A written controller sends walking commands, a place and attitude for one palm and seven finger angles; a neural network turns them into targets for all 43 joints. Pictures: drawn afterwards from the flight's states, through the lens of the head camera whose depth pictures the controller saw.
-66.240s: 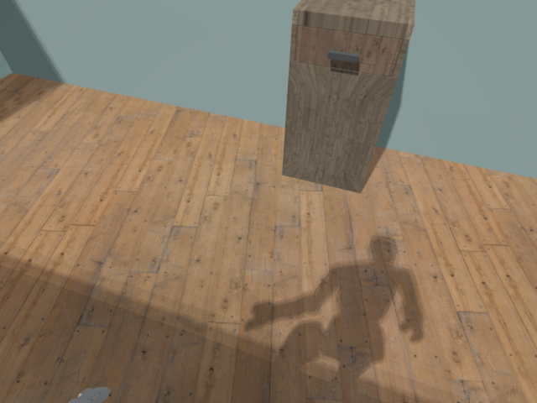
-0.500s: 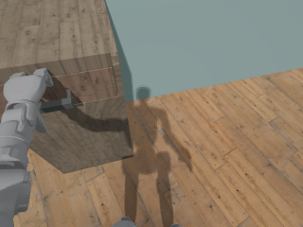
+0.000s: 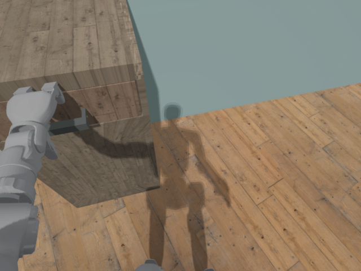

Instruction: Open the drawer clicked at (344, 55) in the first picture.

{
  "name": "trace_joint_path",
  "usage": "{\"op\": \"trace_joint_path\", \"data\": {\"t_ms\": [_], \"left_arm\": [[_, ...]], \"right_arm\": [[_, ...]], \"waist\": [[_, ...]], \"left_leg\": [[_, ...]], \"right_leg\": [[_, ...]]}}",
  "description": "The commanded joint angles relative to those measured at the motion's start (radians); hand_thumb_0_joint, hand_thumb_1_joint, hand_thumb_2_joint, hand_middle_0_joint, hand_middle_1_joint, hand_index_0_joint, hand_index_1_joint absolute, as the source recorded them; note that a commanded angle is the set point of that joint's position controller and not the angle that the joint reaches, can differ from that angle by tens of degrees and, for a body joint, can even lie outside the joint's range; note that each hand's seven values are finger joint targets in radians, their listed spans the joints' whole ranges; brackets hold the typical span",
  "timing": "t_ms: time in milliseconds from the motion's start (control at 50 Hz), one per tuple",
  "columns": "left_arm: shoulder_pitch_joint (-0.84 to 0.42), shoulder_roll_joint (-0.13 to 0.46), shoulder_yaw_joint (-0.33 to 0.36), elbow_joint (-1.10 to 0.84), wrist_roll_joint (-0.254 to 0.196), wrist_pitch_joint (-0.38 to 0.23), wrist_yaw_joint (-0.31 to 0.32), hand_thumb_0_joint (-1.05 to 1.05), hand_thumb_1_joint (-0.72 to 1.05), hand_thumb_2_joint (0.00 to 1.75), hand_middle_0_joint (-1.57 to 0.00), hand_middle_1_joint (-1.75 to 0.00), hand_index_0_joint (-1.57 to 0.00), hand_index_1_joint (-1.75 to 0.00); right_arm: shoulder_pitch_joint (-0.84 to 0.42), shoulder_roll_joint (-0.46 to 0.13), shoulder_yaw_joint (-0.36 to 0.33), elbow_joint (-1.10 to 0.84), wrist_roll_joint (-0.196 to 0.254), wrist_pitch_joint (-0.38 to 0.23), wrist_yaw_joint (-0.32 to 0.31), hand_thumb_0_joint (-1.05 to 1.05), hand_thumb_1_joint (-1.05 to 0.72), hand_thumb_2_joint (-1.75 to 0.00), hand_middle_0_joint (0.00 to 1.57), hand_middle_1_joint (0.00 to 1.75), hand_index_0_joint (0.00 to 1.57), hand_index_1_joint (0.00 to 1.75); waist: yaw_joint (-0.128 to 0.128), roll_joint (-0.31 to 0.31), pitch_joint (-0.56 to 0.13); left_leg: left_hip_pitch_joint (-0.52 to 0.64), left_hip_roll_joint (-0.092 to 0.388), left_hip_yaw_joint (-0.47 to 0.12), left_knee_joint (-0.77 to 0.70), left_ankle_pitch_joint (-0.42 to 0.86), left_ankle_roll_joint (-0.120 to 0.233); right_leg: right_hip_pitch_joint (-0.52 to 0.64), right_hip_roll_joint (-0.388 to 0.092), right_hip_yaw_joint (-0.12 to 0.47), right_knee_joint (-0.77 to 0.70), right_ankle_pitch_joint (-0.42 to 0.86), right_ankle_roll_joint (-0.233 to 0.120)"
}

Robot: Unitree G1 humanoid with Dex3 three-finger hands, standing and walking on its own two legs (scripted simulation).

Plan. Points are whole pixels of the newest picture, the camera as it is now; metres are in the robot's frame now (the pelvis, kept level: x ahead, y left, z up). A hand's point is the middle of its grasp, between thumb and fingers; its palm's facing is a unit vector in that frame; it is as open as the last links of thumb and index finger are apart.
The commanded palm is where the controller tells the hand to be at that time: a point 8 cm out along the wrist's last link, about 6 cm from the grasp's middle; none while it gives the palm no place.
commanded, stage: lower the fingers behind the handle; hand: left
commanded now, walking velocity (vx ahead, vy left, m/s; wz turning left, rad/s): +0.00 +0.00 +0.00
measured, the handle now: (64, 120) +0.49 +0.31 +0.00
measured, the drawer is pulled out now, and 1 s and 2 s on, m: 0.00 0.00 0.00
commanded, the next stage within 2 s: lift the fingers back up to retry in 1.26 s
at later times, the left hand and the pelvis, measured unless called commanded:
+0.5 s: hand (46, 122) +0.44 +0.31 +0.05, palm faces +0.01 +0.00 -1.00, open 13.6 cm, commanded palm +0.43 +0.34 +0.05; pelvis -0.02 +0.00 -0.01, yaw +0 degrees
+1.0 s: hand (47, 123) +0.44 +0.31 +0.04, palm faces +0.04 +0.02 -1.00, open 13.7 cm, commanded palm +0.43 +0.33 +0.03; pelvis -0.05 +0.00 -0.03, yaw +0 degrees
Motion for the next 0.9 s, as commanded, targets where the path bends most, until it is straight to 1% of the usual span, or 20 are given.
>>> {"op": "trace_joint_path", "data": {"t_ms": [0, 20, 60, 120, 140, 160, 200, 220, 260, 280, 340, 460, 500, 580, 660, 700, 740, 800, 840, 880], "left_arm": [[-0.348, 0.446, 0.127, -0.065, -0.002, 0.091, 0.014, 0.00, -0.50, 0.30, -0.30, -1.20, -0.30, -1.20], [-0.349, 0.413, 0.098, -0.055, -0.003, 0.095, 0.012, 0.00, -0.50, 0.30, -0.30, -1.20, -0.30, -1.20], [-0.340, 0.428, 0.111, -0.049, 0.004, 0.093, 0.010, 0.00, -0.50, 0.30, -0.30, -1.20, -0.30, -1.20], [-0.354, 0.398, 0.076, -0.018, 0.007, 0.105, 0.008, 0.00, -0.50, 0.30, -0.30, -1.20, -0.30, -1.20], [-0.343, 0.408, 0.091, -0.009, 0.003, 0.105, 0.005, 0.00, -0.50, 0.30, -0.30, -1.20, -0.30, -1.20], [-0.366, 0.427, 0.092, -0.017, 0.014, 0.102, 0.008, 0.00, -0.50, 0.30, -0.30, -1.20, -0.30, -1.20], [-0.345, 0.419, 0.085, 0.015, 0.009, 0.112, 0.005, 0.00, -0.50, 0.30, -0.30, -1.20, -0.30, -1.20], [-0.357, 0.411, 0.071, 0.017, 0.009, 0.112, 0.003, 0.00, -0.50, 0.30, -0.30, -1.20, -0.30, -1.20], [-0.339, 0.425, 0.081, 0.028, 0.012, 0.110, 0.000, 0.00, -0.50, 0.30, -0.30, -1.20, -0.30, -1.20], [-0.343, 0.409, 0.062, 0.055, 0.008, 0.117, -0.003, 0.00, -0.50, 0.30, -0.30, -1.20, -0.30, -1.20], [-0.385, 0.436, 0.064, 0.076, 0.005, 0.124, -0.010, 0.00, -0.50, 0.30, -0.30, -1.20, -0.30, -1.20], [-0.376, 0.463, 0.050, 0.130, 0.007, 0.132, -0.025, 0.00, -0.50, 0.30, -0.30, -1.20, -0.30, -1.20], [-0.378, 0.441, 0.034, 0.126, 0.007, 0.132, -0.027, 0.00, -0.50, 0.30, -0.30, -1.20, -0.30, -1.20], [-0.383, 0.449, 0.025, 0.162, 0.009, 0.132, -0.033, 0.00, -0.50, 0.30, -0.30, -1.20, -0.30, -1.20], [-0.420, 0.441, -0.002, 0.165, 0.017, 0.134, -0.037, 0.00, -0.50, 0.30, -0.30, -1.20, -0.30, -1.20], [-0.411, 0.445, -0.001, 0.172, 0.020, 0.139, -0.037, 0.00, -0.50, 0.30, -0.30, -1.20, -0.30, -1.20], [-0.442, 0.431, -0.013, 0.169, 0.023, 0.140, -0.040, 0.00, -0.50, 0.30, -0.30, -1.20, -0.30, -1.20], [-0.441, 0.415, -0.026, 0.169, 0.029, 0.146, -0.038, 0.00, -0.50, 0.30, -0.30, -1.20, -0.30, -1.20], [-0.472, 0.405, -0.037, 0.167, 0.034, 0.152, -0.042, 0.00, -0.50, 0.30, -0.30, -1.20, -0.30, -1.20], [-0.476, 0.399, -0.048, 0.168, 0.034, 0.161, -0.042, 0.00, -0.50, 0.30, -0.30, -1.20, -0.30, -1.20]], "right_arm": [[0.094, -0.174, -0.053, -0.074, 0.002, -0.012, -0.016, 0.00, -0.90, -0.90, 0.20, 0.30, 0.20, 0.30], [0.097, -0.174, -0.055, -0.074, 0.000, -0.013, -0.016, 0.00, -0.90, -0.90, 0.20, 0.30, 0.20, 0.30], [0.099, -0.172, -0.055, -0.076, 0.002, -0.009, -0.015, 0.00, -0.90, -0.90, 0.20, 0.30, 0.20, 0.30], [0.104, -0.174, -0.051, -0.079, -0.001, -0.009, -0.014, 0.00, -0.90, -0.90, 0.20, 0.30, 0.20, 0.30], [0.103, -0.175, -0.050, -0.077, -0.001, -0.008, -0.012, 0.00, -0.90, -0.90, 0.20, 0.30, 0.20, 0.30], [0.105, -0.175, -0.050, -0.080, 0.003, -0.007, -0.016, 0.00, -0.90, -0.90, 0.20, 0.30, 0.20, 0.30], [0.104, -0.177, -0.045, -0.086, 0.003, -0.004, -0.016, 0.00, -0.90, -0.90, 0.20, 0.30, 0.20, 0.30], [0.107, -0.177, -0.046, -0.085, 0.001, -0.008, -0.017, 0.00, -0.90, -0.90, 0.20, 0.30, 0.20, 0.30], [0.110, -0.177, -0.043, -0.091, 0.003, -0.004, -0.017, 0.00, -0.90, -0.90, 0.20, 0.30, 0.20, 0.30], [0.110, -0.180, -0.038, -0.092, 0.003, -0.004, -0.017, 0.00, -0.90, -0.90, 0.20, 0.30, 0.20, 0.30], [0.103, -0.186, -0.031, -0.097, 0.006, -0.008, -0.022, 0.00, -0.90, -0.90, 0.20, 0.30, 0.20, 0.30], [0.099, -0.190, -0.015, -0.113, 0.014, -0.009, -0.034, 0.00, -0.90, -0.90, 0.20, 0.30, 0.20, 0.30], [0.100, -0.188, -0.014, -0.122, 0.013, -0.012, -0.035, 0.00, -0.90, -0.90, 0.20, 0.30, 0.20, 0.30], [0.091, -0.196, -0.007, -0.130, 0.015, -0.018, -0.043, 0.00, -0.90, -0.90, 0.20, 0.30, 0.20, 0.30], [0.087, -0.198, -0.001, -0.137, 0.016, -0.026, -0.049, 0.00, -0.90, -0.90, 0.20, 0.30, 0.20, 0.30], [0.084, -0.199, 0.000, -0.139, 0.015, -0.028, -0.052, 0.00, -0.90, -0.90, 0.20, 0.30, 0.20, 0.30], [0.086, -0.199, -0.001, -0.136, 0.011, -0.031, -0.055, 0.00, -0.90, -0.90, 0.20, 0.30, 0.20, 0.30], [0.085, -0.199, 0.000, -0.139, 0.011, -0.036, -0.055, 0.00, -0.90, -0.90, 0.20, 0.30, 0.20, 0.30], [0.085, -0.200, -0.001, -0.132, 0.007, -0.041, -0.057, 0.00, -0.90, -0.90, 0.20, 0.30, 0.20, 0.30], [0.090, -0.198, 0.002, -0.135, 0.008, -0.045, -0.057, 0.00, -0.90, -0.90, 0.20, 0.30, 0.20, 0.30]], "waist": [[0.016, -0.032, -0.276], [0.005, -0.015, -0.254], [0.013, -0.013, -0.273], [-0.003, -0.014, -0.228], [0.005, -0.026, -0.232], [-0.003, -0.028, -0.254], [-0.002, -0.056, -0.234], [-0.009, -0.040, -0.225], [0.004, -0.037, -0.243], [-0.009, -0.046, -0.208], [-0.021, -0.068, -0.192], [-0.019, -0.080, -0.200], [-0.021, -0.056, -0.198], [-0.031, -0.085, -0.182], [-0.045, -0.076, -0.168], [-0.040, -0.077, -0.178], [-0.054, -0.070, -0.181], [-0.052, -0.059, -0.188], [-0.067, -0.054, -0.182], [-0.066, -0.047, -0.187]], "left_leg": [[0.175, -0.020, 0.037, -0.082, 0.129, 0.023], [0.179, -0.020, 0.041, -0.080, 0.122, 0.023], [0.182, -0.021, 0.042, -0.077, 0.131, 0.022], [0.159, -0.020, 0.040, -0.077, 0.083, 0.022], [0.153, -0.022, 0.040, -0.074, 0.088, 0.022], [0.149, -0.020, 0.038, -0.071, 0.083, 0.024], [0.121, -0.024, 0.039, -0.069, 0.053, 0.024], [0.115, -0.023, 0.042, -0.064, 0.043, 0.024], [0.108, -0.026, 0.042, -0.062, 0.043, 0.023], [0.095, -0.026, 0.039, -0.059, 0.022, 0.023], [0.063, -0.026, 0.038, -0.053, -0.020, 0.025], [0.011, -0.029, 0.039, -0.034, -0.063, 0.024], [0.010, -0.031, 0.038, -0.029, -0.075, 0.024], [-0.015, -0.028, 0.033, -0.018, -0.122, 0.025], [-0.028, -0.028, 0.029, -0.009, -0.155, 0.026], [-0.032, -0.029, 0.026, -0.004, -0.165, 0.025], [-0.028, -0.026, 0.022, 0.001, -0.173, 0.026], [-0.029, -0.028, 0.017, 0.004, -0.196, 0.025], [-0.023, -0.024, 0.009, 0.008, -0.208, 0.025], [-0.026, -0.025, 0.006, 0.006, -0.226, 0.025]], "right_leg": [[0.123, -0.015, -0.014, -0.123, 0.198, -0.004], [0.106, -0.015, -0.015, -0.124, 0.190, -0.005], [0.109, -0.015, -0.013, -0.121, 0.197, -0.005], [0.071, -0.014, -0.017, -0.124, 0.145, -0.006], [0.080, -0.014, -0.015, -0.124, 0.150, -0.008], [0.077, -0.015, -0.011, -0.119, 0.147, -0.003], [0.072, -0.016, -0.010, -0.124, 0.126, -0.002], [0.063, -0.017, -0.008, -0.121, 0.120, -0.002], [0.068, -0.016, -0.009, -0.113, 0.115, -0.003], [0.047, -0.015, -0.011, -0.115, 0.094, -0.004], [0.031, -0.018, -0.004, -0.121, 0.053, -0.001], [0.018, -0.022, 0.003, -0.106, 0.012, 0.003], [-0.008, -0.019, -0.001, -0.101, -0.007, -0.001], [-0.043, -0.021, -0.001, -0.096, -0.063, 0.001], [-0.088, -0.021, -0.007, -0.087, -0.101, 0.001], [-0.098, -0.021, -0.008, -0.079, -0.117, -0.001], [-0.124, -0.021, -0.014, -0.070, -0.119, -0.002], [-0.154, -0.020, -0.022, -0.056, -0.144, -0.001], [-0.185, -0.020, -0.027, -0.046, -0.146, -0.003], [-0.191, -0.020, -0.030, -0.041, -0.164, -0.002]]}}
